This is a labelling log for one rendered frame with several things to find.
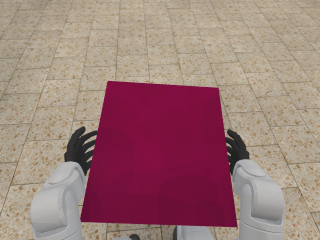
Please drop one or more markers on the right robot hand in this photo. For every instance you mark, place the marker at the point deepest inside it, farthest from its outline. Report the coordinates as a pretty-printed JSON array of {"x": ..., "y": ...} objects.
[{"x": 237, "y": 150}]

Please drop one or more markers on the robot right forearm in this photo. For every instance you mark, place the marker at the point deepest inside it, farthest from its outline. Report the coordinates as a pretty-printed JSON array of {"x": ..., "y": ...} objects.
[{"x": 262, "y": 203}]

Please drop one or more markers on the carton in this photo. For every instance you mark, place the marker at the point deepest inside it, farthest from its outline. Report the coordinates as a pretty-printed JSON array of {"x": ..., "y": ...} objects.
[{"x": 160, "y": 158}]

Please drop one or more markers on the robot right thigh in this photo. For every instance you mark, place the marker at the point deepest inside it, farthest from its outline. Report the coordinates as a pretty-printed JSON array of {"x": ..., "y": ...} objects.
[{"x": 188, "y": 232}]

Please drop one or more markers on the robot left forearm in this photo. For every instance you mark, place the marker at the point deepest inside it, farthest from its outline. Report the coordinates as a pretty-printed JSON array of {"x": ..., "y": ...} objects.
[{"x": 54, "y": 212}]

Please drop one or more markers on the left robot hand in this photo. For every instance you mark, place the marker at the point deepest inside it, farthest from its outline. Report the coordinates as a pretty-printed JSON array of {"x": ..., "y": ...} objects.
[{"x": 76, "y": 150}]

